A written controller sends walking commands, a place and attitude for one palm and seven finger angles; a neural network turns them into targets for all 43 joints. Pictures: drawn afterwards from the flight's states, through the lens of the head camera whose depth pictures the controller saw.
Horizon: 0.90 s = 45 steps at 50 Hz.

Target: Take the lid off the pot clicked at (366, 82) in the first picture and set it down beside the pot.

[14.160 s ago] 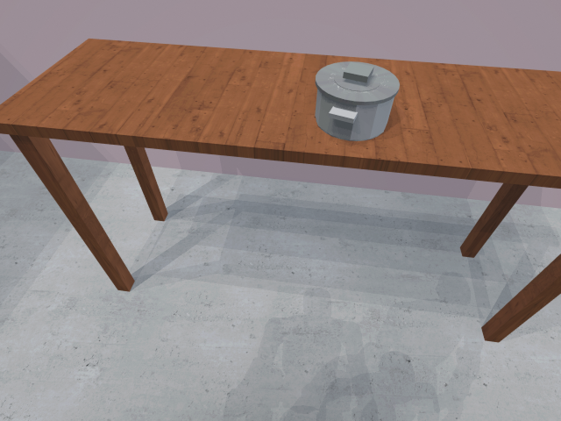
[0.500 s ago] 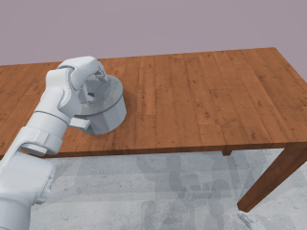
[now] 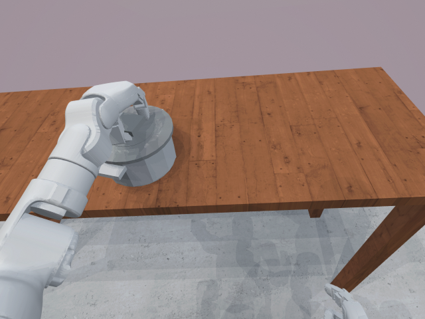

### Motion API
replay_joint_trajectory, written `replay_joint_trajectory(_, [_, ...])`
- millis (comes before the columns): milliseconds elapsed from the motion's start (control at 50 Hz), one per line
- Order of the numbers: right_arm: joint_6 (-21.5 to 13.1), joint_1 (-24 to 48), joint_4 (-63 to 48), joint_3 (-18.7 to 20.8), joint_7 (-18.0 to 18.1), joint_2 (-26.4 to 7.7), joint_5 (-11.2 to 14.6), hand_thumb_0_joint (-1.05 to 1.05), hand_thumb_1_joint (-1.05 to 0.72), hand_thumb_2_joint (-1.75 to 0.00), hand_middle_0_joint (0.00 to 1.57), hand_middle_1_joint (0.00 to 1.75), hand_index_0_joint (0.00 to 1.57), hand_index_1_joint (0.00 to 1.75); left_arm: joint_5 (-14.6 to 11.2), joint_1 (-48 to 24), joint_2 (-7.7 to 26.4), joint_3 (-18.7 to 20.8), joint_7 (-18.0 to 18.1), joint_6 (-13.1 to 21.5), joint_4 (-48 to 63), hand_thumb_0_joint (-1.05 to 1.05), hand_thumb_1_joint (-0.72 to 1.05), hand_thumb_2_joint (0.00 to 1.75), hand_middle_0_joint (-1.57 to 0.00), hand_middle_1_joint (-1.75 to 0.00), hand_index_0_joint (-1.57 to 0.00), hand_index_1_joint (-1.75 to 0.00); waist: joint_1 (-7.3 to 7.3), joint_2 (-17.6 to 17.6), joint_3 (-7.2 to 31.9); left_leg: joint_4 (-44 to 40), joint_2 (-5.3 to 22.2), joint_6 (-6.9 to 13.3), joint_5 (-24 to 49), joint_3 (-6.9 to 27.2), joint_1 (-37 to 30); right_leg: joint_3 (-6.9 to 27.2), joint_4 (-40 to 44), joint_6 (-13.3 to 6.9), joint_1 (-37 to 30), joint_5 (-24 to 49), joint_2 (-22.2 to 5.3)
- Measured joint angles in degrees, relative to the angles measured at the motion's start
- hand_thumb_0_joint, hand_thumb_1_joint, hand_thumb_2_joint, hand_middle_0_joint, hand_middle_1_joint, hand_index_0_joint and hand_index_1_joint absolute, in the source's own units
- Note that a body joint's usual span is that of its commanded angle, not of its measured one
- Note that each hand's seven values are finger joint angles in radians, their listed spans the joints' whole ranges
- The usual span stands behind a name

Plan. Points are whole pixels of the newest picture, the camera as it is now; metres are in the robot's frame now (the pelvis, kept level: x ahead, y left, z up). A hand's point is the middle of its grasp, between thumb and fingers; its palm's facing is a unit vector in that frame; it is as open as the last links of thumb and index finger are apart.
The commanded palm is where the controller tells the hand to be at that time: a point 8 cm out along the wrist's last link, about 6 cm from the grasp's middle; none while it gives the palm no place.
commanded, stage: close the fingers and squeeze the knob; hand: left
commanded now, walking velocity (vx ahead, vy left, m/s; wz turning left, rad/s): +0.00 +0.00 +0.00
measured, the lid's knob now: (128, 124) +0.46 +0.18 +0.15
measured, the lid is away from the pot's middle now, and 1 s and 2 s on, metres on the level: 0.01 0.01 0.00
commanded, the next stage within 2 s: lift the lid straight up in 0.60 s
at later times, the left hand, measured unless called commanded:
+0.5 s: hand (121, 125) +0.43 +0.17 +0.17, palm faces -0.30 -0.08 -0.95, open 8.6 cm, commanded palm +0.41 +0.19 +0.24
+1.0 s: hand (118, 124) +0.43 +0.18 +0.17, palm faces -0.32 -0.07 -0.94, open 8.6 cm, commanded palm +0.42 +0.19 +0.26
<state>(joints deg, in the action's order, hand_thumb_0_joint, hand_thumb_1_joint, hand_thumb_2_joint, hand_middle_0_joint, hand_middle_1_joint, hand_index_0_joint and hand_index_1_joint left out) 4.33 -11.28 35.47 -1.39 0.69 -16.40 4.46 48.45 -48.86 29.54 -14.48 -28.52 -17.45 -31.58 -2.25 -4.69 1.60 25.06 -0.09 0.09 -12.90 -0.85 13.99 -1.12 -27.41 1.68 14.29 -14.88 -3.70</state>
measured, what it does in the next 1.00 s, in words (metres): stands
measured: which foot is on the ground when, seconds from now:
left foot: down 0.00-1.00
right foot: down 0.00-1.00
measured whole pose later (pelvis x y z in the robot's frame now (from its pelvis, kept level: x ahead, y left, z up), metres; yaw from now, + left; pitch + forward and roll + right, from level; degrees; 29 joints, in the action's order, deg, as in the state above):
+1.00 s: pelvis +0.00 +0.00 +0.00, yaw +0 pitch +1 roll +1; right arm 2.3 -12.1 36.3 -1.3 2.2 -16.5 4.4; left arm 48.1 -51.7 30.7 -14.7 -30.0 -16.2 -35.1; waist -2.8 -4.2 0.7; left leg 24.6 -0.1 0.3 -12.5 -1.0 13.6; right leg -0.9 -26.6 1.8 13.8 -14.1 -3.6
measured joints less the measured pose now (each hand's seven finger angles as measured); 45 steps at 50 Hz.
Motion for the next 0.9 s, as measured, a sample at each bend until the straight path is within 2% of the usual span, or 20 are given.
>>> replay_joint_trajectory(680, [0.0,-1.1,0.4,0.0,0.7,-0.3,0.1,0.01,-0.90,-0.90,0.20,0.30,0.20,0.30,0.1,-1.1,0.6,1.0,-0.2,1.0,-2.8,0.00,0.07,0.99,-0.63,-0.86,-0.62,-0.83,-0.78,0.5,-0.1,0.1,0.2,0.0,0.2,-0.3,0.2,0.4,0.1,0.0,0.3,0.5,0.3])
replay_joint_trajectory(900, [-1.0,-1.0,0.4,0.1,1.1,-0.2,-0.1,0.01,-0.90,-0.90,0.20,0.30,0.20,0.30,-0.2,-0.9,1.2,0.9,-0.9,1.3,-2.0,0.00,0.07,0.98,-0.64,-0.85,-0.62,-0.82,-0.79,0.5,-0.5,-0.2,0.1,0.1,0.3,-0.4,-0.3,0.5,0.5,0.1,-0.2,0.6,0.2])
